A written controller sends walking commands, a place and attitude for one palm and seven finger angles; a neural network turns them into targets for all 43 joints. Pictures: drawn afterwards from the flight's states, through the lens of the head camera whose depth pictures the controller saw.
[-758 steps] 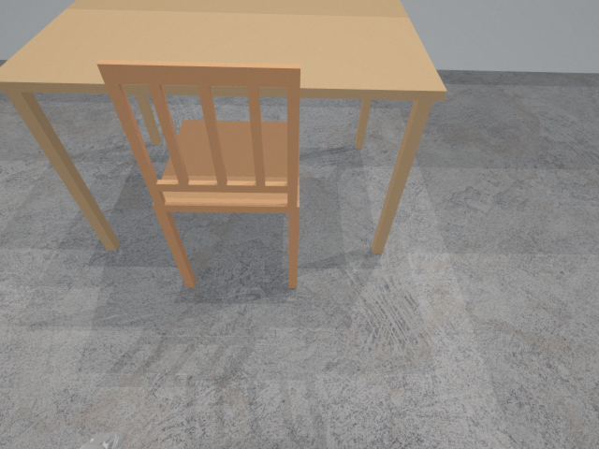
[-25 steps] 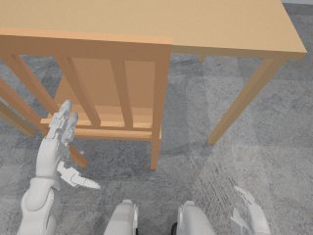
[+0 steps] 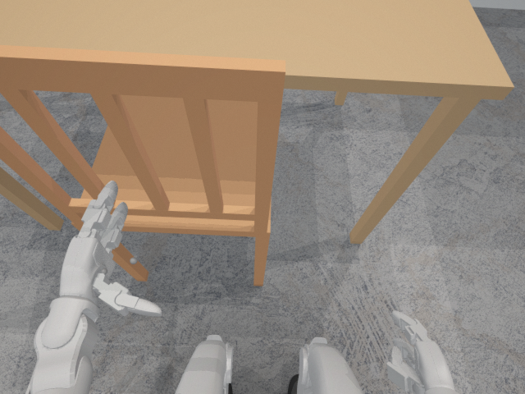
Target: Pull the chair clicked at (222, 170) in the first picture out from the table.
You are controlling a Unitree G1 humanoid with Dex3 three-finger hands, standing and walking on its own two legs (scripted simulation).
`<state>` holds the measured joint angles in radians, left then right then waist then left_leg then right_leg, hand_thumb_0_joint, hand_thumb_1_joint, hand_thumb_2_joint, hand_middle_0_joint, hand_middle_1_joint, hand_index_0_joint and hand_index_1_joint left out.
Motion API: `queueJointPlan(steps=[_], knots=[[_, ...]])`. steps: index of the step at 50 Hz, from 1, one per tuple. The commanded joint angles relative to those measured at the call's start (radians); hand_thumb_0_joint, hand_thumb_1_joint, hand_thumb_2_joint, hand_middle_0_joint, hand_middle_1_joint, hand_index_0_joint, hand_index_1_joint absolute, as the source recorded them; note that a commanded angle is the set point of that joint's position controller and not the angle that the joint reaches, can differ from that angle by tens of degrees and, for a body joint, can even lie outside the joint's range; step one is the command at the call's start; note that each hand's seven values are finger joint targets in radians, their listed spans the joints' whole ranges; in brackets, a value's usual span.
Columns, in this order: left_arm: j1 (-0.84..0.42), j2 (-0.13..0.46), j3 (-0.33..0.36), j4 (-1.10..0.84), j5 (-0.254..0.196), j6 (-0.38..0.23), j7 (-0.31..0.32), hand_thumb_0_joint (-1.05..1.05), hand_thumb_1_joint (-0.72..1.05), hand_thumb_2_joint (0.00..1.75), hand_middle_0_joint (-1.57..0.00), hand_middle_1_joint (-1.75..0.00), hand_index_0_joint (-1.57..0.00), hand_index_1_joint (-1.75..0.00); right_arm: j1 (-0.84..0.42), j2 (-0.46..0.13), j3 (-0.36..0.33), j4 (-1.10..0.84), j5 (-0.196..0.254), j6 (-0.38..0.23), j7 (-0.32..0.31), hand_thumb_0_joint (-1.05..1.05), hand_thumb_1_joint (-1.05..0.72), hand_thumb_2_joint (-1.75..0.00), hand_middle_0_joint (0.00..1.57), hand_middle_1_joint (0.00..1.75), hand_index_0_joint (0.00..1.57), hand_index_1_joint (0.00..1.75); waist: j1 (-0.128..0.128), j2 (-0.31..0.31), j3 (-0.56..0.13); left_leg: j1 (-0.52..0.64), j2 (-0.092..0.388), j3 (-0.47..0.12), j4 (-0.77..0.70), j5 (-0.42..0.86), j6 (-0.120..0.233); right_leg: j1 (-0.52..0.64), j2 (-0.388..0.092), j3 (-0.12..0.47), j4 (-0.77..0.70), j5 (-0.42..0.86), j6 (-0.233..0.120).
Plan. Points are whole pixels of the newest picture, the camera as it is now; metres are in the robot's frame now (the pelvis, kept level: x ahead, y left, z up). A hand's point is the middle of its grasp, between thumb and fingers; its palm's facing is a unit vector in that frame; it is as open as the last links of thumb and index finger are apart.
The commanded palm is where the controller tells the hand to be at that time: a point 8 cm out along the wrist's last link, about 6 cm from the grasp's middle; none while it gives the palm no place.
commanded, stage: aim the fingers beside a spindle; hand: left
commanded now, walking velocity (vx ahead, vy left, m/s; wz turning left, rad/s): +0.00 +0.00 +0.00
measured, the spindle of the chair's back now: (140, 162) +0.45 +0.21 +0.04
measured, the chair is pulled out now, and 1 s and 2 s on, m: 0.00 0.00 0.00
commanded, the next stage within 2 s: none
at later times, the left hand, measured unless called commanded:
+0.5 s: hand (140, 261) +0.29 +0.18 +0.05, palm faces -0.05 -1.00 -0.04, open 16.9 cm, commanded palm +0.28 +0.24 +0.04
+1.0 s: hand (137, 260) +0.30 +0.20 +0.00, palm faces +0.01 -1.00 -0.02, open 16.9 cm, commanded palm +0.28 +0.24 +0.03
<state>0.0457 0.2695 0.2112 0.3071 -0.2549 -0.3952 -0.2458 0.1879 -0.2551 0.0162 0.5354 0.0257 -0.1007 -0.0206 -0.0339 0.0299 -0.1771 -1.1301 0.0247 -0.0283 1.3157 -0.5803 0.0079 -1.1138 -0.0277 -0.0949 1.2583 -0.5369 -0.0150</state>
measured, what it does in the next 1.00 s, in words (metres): stands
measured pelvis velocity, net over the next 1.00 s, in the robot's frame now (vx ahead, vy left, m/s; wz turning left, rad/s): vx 0.00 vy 0.00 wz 0.00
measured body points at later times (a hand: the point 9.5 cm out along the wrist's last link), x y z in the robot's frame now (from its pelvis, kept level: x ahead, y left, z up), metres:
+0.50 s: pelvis +0.01 +0.01 +0.01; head +0.12 +0.02 +0.44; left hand +0.28 +0.23 +0.06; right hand +0.17 -0.24 -0.09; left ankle +0.02 +0.11 -0.62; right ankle +0.03 -0.12 -0.62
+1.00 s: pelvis +0.00 +0.00 +0.00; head +0.11 +0.02 +0.44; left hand +0.30 +0.25 +0.01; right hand +0.17 -0.24 -0.09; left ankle +0.02 +0.11 -0.62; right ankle +0.03 -0.12 -0.62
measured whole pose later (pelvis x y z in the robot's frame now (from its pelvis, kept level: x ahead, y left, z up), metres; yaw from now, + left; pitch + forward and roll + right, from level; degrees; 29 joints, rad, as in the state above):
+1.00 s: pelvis +0.00 +0.00 +0.00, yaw +0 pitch +23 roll -3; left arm 0.05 0.26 0.20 0.33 -0.25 -0.37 -0.24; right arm 0.20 -0.26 0.02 0.54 0.03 -0.09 -0.02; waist -0.04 0.03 -0.19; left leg -1.13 0.02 -0.02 1.31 -0.59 0.01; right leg -1.11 -0.03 -0.09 1.25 -0.54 -0.01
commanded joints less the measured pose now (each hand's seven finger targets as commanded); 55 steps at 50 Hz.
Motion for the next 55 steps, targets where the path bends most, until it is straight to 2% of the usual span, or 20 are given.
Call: queueJointPlan(steps=[1,3,7,9,12,16,18,20,22,27,31,34,36,37,41,45,48,51,53,55], knots=[[-0.174,0.130,0.006,-0.412,-0.024,-0.107,-0.032,0.00,-0.50,0.30,-0.06,-0.08,-0.06,-0.08,0.016,-0.143,-0.074,-0.136,-0.002,-0.067,-0.032,0.00,-0.90,-0.90,0.20,0.30,0.20,0.30,-0.008,0.069,-0.429,0.288,-0.019,-0.014,-0.190,0.317,0.022,0.289,0.019,0.066,-0.181,0.239,-0.010],[-0.131,0.196,0.068,-0.513,-0.020,-0.145,0.008,0.00,-0.50,0.30,-0.06,-0.08,-0.06,-0.08,0.025,-0.135,-0.073,-0.128,-0.011,-0.079,-0.031,0.00,-0.90,-0.90,0.20,0.30,0.20,0.30,0.018,0.111,-0.485,0.359,-0.015,-0.021,-0.204,0.410,0.014,0.301,0.021,0.057,-0.167,0.287,-0.014],[-0.052,0.196,0.120,-0.341,0.006,-0.127,0.077,0.00,-0.50,0.30,-0.06,-0.08,-0.06,-0.08,0.022,-0.130,-0.068,-0.092,-0.017,-0.067,-0.021,0.00,-0.90,-0.90,0.20,0.30,0.20,0.30,0.008,0.054,-0.349,0.275,-0.014,-0.024,-0.207,0.368,0.009,0.250,0.027,0.040,-0.161,0.250,-0.009],[-0.029,0.117,0.071,-0.183,0.016,-0.083,0.074,0.00,-0.50,0.30,-0.06,-0.08,-0.06,-0.08,0.014,-0.133,-0.065,-0.087,-0.015,-0.047,-0.010,0.00,-0.90,-0.90,0.20,0.30,0.20,0.30,-0.015,-0.011,-0.245,0.190,-0.021,-0.016,-0.202,0.260,0.009,0.213,0.028,0.035,-0.170,0.183,-0.003],[0.022,0.066,0.031,-0.047,0.007,-0.022,0.024,0.00,-0.50,0.30,-0.06,-0.08,-0.06,-0.08,0.018,-0.149,-0.067,-0.110,0.000,-0.027,-0.006,0.00,-0.90,-0.90,0.20,0.30,0.20,0.30,-0.012,-0.064,-0.208,0.126,-0.029,-0.002,-0.199,0.193,0.014,0.226,0.028,0.051,-0.195,0.140,-0.005],[-0.063,0.094,0.011,-0.276,-0.022,-0.059,-0.031,0.00,-0.50,0.30,-0.06,-0.08,-0.06,-0.08,0.018,-0.146,-0.075,-0.148,0.005,-0.041,-0.014,0.00,-0.90,-0.90,0.20,0.30,0.20,0.30,-0.006,-0.009,-0.360,0.214,-0.023,-0.002,-0.195,0.298,0.022,0.310,0.022,0.062,-0.184,0.259,-0.005],[-0.094,0.148,0.024,-0.503,-0.025,-0.124,-0.017,0.00,-0.50,0.30,-0.06,-0.08,-0.06,-0.08,0.022,-0.135,-0.077,-0.155,-0.002,-0.061,-0.019,0.00,-0.90,-0.90,0.20,0.30,0.20,0.30,0.016,0.102,-0.474,0.346,-0.015,-0.011,-0.207,0.423,0.017,0.322,0.021,0.057,-0.169,0.325,-0.012],[-0.049,0.148,0.020,-0.602,-0.027,-0.168,0.025,0.00,-0.50,0.30,-0.06,-0.08,-0.06,-0.08,0.036,-0.123,-0.075,-0.136,-0.012,-0.080,-0.020,0.00,-0.90,-0.90,0.20,0.30,0.20,0.30,0.014,0.133,-0.483,0.434,-0.007,-0.024,-0.215,0.521,0.006,0.291,0.022,0.043,-0.165,0.347,-0.014],[-0.020,0.164,0.047,-0.537,-0.008,-0.172,0.069,0.00,-0.50,0.30,-0.06,-0.08,-0.06,-0.08,0.039,-0.125,-0.074,-0.109,-0.019,-0.081,-0.018,0.00,-0.90,-0.90,0.20,0.30,0.20,0.30,-0.005,0.091,-0.415,0.400,-0.003,-0.040,-0.214,0.503,0.003,0.243,0.027,0.030,-0.159,0.312,-0.010],[-0.024,0.066,0.009,-0.106,0.044,-0.077,0.075,0.00,-0.50,0.30,-0.06,-0.08,-0.06,-0.08,0.020,-0.146,-0.067,-0.080,-0.012,-0.043,-0.007,0.00,-0.90,-0.90,0.20,0.30,0.20,0.30,-0.043,-0.048,-0.152,0.143,-0.023,-0.027,-0.193,0.165,0.009,0.123,0.031,0.024,-0.167,0.098,-0.006],[-0.047,0.088,0.015,-0.164,0.012,-0.038,0.002,0.00,-0.50,0.30,-0.06,-0.08,-0.06,-0.08,0.014,-0.157,-0.073,-0.137,0.002,-0.031,-0.013,0.00,-0.90,-0.90,0.20,0.30,0.20,0.30,-0.001,-0.018,-0.299,0.180,-0.027,-0.009,-0.198,0.220,0.014,0.231,0.024,0.048,-0.172,0.161,-0.013],[-0.105,0.154,0.033,-0.476,-0.011,-0.099,0.001,0.00,-0.50,0.30,-0.06,-0.08,-0.06,-0.08,0.012,-0.138,-0.076,-0.163,-0.004,-0.049,-0.018,0.00,-0.90,-0.90,0.20,0.30,0.20,0.30,0.027,0.106,-0.493,0.352,-0.016,-0.015,-0.208,0.407,0.011,0.310,0.019,0.055,-0.162,0.299,-0.016],[-0.066,0.173,0.042,-0.596,-0.015,-0.138,0.037,0.00,-0.50,0.30,-0.06,-0.08,-0.06,-0.08,0.024,-0.123,-0.072,-0.155,-0.010,-0.063,-0.020,0.00,-0.90,-0.90,0.20,0.30,0.20,0.30,0.030,0.130,-0.521,0.426,-0.012,-0.019,-0.214,0.498,0.005,0.311,0.022,0.049,-0.163,0.340,-0.015],[-0.060,0.199,0.065,-0.600,-0.011,-0.147,0.060,0.00,-0.50,0.30,-0.06,-0.08,-0.06,-0.08,0.031,-0.124,-0.068,-0.138,-0.016,-0.066,-0.022,0.00,-0.90,-0.90,0.20,0.30,0.20,0.30,0.021,0.113,-0.502,0.414,-0.008,-0.029,-0.214,0.511,0.003,0.301,0.027,0.041,-0.156,0.339,-0.015],[-0.011,0.102,0.041,-0.289,0.017,-0.104,0.094,0.00,-0.50,0.30,-0.06,-0.08,-0.06,-0.08,0.019,-0.128,-0.064,-0.090,-0.017,-0.049,-0.013,0.00,-0.90,-0.90,0.20,0.30,0.20,0.30,-0.034,0.000,-0.261,0.234,-0.015,-0.025,-0.196,0.311,0.007,0.202,0.032,0.027,-0.167,0.218,-0.002],[0.013,0.039,-0.008,-0.040,0.009,-0.022,0.015,0.00,-0.50,0.30,-0.06,-0.08,-0.06,-0.08,0.015,-0.157,-0.065,-0.108,0.006,-0.024,-0.010,0.00,-0.90,-0.90,0.20,0.30,0.20,0.30,-0.032,-0.085,-0.157,0.105,-0.031,-0.008,-0.192,0.141,0.013,0.184,0.031,0.046,-0.203,0.088,-0.003],[-0.068,0.067,-0.020,-0.182,-0.005,-0.034,-0.036,0.00,-0.50,0.30,-0.06,-0.08,-0.06,-0.08,0.017,-0.158,-0.071,-0.138,0.008,-0.033,-0.019,0.00,-0.90,-0.90,0.20,0.30,0.20,0.30,-0.021,-0.020,-0.294,0.176,-0.027,-0.006,-0.190,0.220,0.021,0.243,0.024,0.056,-0.190,0.171,-0.008],[-0.133,0.151,0.008,-0.534,-0.017,-0.125,-0.011,0.00,-0.50,0.30,-0.06,-0.08,-0.06,-0.08,0.016,-0.133,-0.073,-0.155,-0.005,-0.063,-0.026,0.00,-0.90,-0.90,0.20,0.30,0.20,0.30,0.015,0.128,-0.484,0.368,-0.017,-0.014,-0.209,0.412,0.015,0.311,0.020,0.058,-0.174,0.297,-0.016],[-0.055,0.198,0.052,-0.654,-0.018,-0.171,0.044,0.00,-0.50,0.30,-0.06,-0.08,-0.06,-0.08,0.036,-0.121,-0.069,-0.137,-0.014,-0.079,-0.026,0.00,-0.90,-0.90,0.20,0.30,0.20,0.30,0.034,0.166,-0.526,0.454,-0.011,-0.026,-0.224,0.522,0.000,0.298,0.025,0.047,-0.165,0.333,-0.020],[-0.011,0.197,0.087,-0.579,-0.010,-0.177,0.092,0.00,-0.50,0.30,-0.06,-0.08,-0.06,-0.08,0.029,-0.114,-0.068,-0.108,-0.019,-0.079,-0.022,0.00,-0.90,-0.90,0.20,0.30,0.20,0.30,0.018,0.122,-0.450,0.415,-0.009,-0.028,-0.222,0.522,-0.003,0.282,0.026,0.038,-0.163,0.335,-0.015]])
